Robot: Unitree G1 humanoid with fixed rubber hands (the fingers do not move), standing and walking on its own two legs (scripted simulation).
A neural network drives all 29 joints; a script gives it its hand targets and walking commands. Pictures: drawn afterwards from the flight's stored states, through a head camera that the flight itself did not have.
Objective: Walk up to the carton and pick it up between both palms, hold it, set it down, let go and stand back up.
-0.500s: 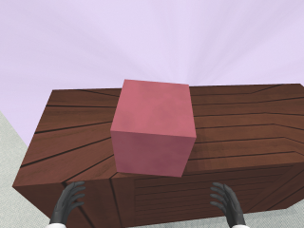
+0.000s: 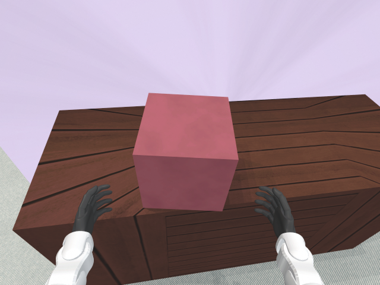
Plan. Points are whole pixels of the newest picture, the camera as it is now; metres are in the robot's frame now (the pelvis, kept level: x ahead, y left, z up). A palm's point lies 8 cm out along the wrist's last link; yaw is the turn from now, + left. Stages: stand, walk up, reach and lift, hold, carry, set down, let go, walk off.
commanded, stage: reach and lift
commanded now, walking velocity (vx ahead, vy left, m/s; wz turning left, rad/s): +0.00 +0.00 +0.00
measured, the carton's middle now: (185, 152) +0.46 +0.01 +0.00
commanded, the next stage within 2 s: none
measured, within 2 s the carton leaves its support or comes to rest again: neither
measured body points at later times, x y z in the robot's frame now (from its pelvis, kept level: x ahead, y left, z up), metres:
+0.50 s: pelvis +0.00 +0.00 +0.01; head +0.02 +0.00 +0.46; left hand +0.36 +0.23 +0.06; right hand +0.36 -0.21 +0.06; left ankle -0.01 +0.11 -0.74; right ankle +0.02 -0.11 -0.74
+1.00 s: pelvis +0.01 +0.00 +0.01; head +0.03 +0.00 +0.46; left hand +0.42 +0.22 +0.12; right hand +0.43 -0.22 +0.12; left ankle -0.01 +0.11 -0.74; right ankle +0.02 -0.11 -0.74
